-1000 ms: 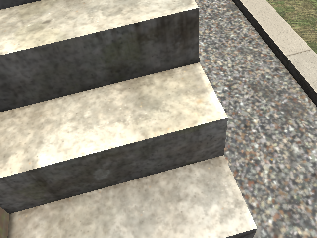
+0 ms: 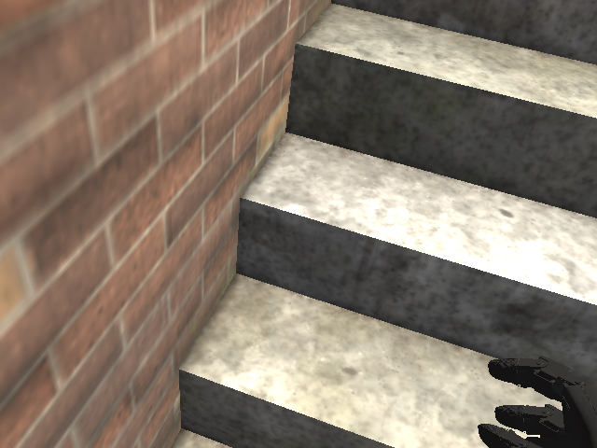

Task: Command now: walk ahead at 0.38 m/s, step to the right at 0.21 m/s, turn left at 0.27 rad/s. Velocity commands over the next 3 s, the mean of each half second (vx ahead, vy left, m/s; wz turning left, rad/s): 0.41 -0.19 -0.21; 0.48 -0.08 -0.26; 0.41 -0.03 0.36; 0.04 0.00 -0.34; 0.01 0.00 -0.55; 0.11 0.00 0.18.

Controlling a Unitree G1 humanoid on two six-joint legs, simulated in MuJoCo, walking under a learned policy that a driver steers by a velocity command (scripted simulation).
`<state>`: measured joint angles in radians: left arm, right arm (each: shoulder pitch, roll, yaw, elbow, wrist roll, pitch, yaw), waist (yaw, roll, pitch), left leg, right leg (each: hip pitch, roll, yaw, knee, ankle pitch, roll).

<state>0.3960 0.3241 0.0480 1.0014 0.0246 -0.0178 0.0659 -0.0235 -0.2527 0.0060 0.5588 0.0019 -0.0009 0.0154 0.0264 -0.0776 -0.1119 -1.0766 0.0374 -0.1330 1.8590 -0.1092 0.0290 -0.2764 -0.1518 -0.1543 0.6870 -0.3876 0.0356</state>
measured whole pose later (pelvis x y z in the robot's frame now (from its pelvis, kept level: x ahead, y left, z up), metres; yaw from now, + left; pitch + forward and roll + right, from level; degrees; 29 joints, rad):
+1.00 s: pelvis +0.22 -0.17 +0.19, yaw -16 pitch -1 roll +0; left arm 0.47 0.15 -0.02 0.76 0.03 -0.10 0.03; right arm 0.10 -0.20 0.01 0.62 0.03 -0.03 0.05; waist 0.07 0.05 -0.06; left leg -0.89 -0.16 -0.07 2.06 -0.21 0.03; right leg -0.28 -0.04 -0.03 0.76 -0.45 0.00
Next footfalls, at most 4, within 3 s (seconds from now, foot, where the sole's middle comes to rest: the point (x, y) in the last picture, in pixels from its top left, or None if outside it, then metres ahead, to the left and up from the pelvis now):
0.10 left None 0.15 0.18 -0.75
0.62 right None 0.20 -0.30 -0.56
1.30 left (317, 406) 0.51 -0.03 -0.36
2.08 right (505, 292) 0.63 -0.31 -0.17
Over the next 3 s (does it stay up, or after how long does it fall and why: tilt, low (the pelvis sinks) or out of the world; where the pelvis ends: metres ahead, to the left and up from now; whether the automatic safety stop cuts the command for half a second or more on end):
stays up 0.64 -0.17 0.43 its command is cut before an obstacle from the start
